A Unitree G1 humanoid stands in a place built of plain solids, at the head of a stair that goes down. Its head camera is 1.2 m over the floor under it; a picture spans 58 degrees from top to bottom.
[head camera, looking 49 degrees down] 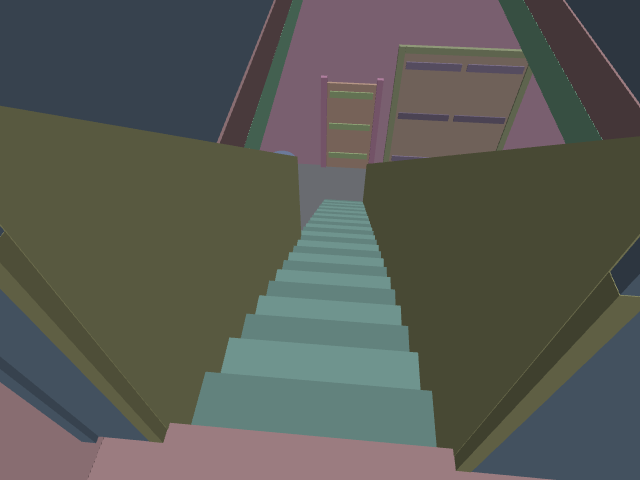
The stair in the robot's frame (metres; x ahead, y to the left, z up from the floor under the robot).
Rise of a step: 0.18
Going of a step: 0.23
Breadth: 0.83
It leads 5 degrees to the right of straight ahead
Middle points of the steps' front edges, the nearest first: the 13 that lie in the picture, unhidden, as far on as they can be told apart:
0.36 0.03 0.00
0.59 0.01 -0.18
0.81 -0.01 -0.37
1.04 -0.03 -0.55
1.26 -0.05 -0.73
1.49 -0.07 -0.92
1.71 -0.09 -1.10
1.94 -0.11 -1.29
2.16 -0.13 -1.47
2.39 -0.15 -1.65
2.61 -0.17 -1.84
2.84 -0.19 -2.02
3.06 -0.21 -2.21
